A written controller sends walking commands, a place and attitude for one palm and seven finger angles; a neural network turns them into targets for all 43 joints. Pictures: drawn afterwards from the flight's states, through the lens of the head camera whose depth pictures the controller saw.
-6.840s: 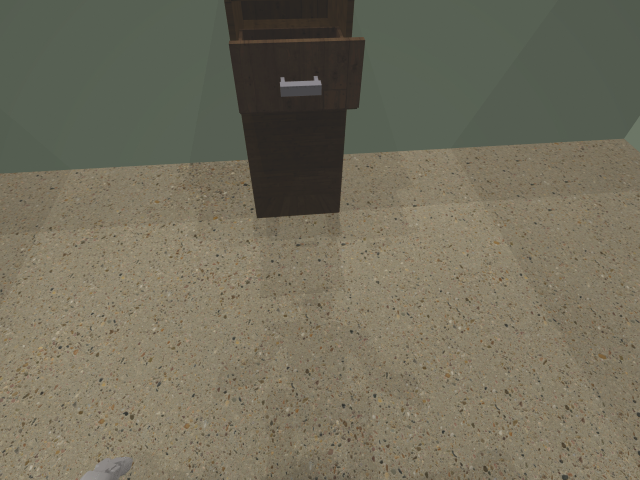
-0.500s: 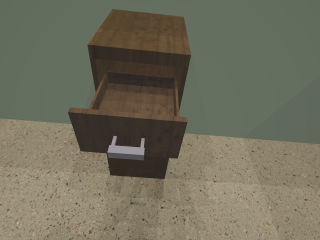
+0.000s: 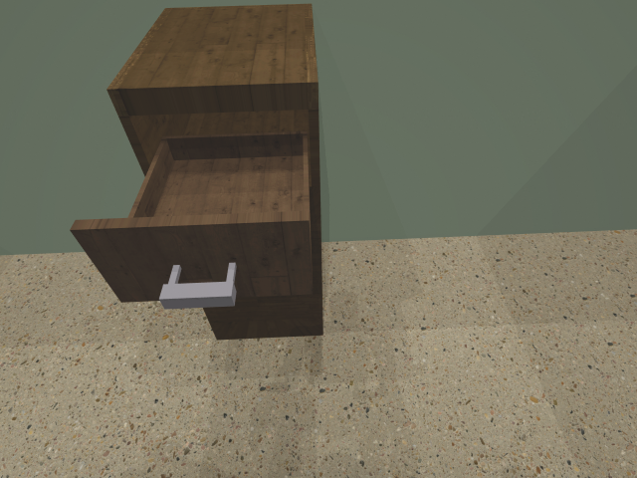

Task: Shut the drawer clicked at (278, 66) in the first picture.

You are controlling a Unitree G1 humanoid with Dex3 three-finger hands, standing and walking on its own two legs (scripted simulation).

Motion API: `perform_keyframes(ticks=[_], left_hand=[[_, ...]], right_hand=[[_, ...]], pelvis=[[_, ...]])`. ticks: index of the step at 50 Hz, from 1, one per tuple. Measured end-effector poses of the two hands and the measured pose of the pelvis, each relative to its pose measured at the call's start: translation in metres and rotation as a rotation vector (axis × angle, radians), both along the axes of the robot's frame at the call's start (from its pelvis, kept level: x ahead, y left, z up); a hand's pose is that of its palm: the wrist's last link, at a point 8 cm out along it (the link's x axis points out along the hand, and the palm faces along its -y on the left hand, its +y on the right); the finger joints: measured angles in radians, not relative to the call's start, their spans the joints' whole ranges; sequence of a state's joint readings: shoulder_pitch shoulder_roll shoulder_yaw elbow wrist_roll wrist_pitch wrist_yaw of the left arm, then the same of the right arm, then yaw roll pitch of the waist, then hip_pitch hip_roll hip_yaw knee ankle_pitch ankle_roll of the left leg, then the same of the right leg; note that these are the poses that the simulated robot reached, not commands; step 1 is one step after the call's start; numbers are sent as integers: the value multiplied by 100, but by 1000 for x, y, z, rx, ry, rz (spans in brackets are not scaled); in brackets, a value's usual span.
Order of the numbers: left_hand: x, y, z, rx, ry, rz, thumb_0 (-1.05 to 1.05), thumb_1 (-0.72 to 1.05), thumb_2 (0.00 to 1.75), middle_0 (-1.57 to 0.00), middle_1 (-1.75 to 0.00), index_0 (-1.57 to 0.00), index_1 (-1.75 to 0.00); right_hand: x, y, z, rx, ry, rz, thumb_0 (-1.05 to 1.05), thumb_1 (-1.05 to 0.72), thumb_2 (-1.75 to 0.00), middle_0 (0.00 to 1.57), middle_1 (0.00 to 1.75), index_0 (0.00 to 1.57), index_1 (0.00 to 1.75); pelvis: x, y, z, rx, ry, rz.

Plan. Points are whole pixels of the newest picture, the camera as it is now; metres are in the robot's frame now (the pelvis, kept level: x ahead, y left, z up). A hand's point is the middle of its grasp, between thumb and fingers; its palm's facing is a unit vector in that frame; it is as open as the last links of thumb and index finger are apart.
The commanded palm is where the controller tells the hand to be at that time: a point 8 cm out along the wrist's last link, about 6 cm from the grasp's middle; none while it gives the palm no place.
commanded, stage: come to a stop and stand still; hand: left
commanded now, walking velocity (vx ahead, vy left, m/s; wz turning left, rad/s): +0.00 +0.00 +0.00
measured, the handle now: (201, 282) +0.39 +0.19 +0.01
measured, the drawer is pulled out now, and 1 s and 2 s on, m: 0.30 0.30 0.30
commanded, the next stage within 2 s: look again from close up in 0.40 s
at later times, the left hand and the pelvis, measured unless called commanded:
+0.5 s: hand out of the picture -0.02 +0.11 -0.17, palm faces +0.07 -0.99 -0.14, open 7.3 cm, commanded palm none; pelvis +0.01 -0.03 +0.00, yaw +1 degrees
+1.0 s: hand out of the picture -0.01 +0.20 -0.17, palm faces -0.01 -0.98 -0.21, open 7.4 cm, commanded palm none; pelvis -0.01 +0.02 +0.00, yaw -1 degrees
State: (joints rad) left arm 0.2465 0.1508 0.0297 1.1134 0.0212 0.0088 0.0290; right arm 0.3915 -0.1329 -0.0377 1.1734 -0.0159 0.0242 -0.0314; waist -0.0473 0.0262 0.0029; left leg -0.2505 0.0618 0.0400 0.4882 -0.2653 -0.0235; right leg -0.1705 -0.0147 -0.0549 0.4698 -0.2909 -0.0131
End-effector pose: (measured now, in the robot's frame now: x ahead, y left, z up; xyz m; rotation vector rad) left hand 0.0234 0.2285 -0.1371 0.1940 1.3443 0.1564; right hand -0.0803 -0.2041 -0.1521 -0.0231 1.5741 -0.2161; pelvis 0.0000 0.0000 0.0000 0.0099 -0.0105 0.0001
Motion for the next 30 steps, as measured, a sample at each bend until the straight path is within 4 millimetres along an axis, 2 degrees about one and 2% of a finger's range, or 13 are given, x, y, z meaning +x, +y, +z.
perform_keyframes(ticks=[5,14,23,27,30], left_hand=[[0,-19,4,3,-19,23,1,95,90,-20,-30,-20,-30],[-29,-51,-7,-56,70,74,1,94,90,-20,-30,-20,-30],[-52,-68,-7,-92,125,94,0,91,90,-21,-30,-20,-30],[-54,-65,-6,-74,112,83,0,91,90,-21,-30,-20,-30],[-56,-55,-4,-62,92,57,0,91,90,-21,-30,-20,-30]], right_hand=[[27,-17,-2,8,-43,45,1,-91,-90,20,30,20,30],[82,-36,1,-27,-134,112,1,-92,-90,20,30,20,30],[101,-48,4,-53,-168,127,1,-92,-90,19,30,20,30],[102,-48,5,-53,-174,130,1,-93,-90,20,30,20,30],[105,-44,4,-58,-220,121,1,-93,-90,19,30,20,30]], pelvis=[[7,-16,2,-10,-5,7],[12,-32,2,-7,-17,16],[13,-33,3,-5,-25,11],[10,-30,3,-12,-15,4],[4,-22,1,-24,-11,-6]])
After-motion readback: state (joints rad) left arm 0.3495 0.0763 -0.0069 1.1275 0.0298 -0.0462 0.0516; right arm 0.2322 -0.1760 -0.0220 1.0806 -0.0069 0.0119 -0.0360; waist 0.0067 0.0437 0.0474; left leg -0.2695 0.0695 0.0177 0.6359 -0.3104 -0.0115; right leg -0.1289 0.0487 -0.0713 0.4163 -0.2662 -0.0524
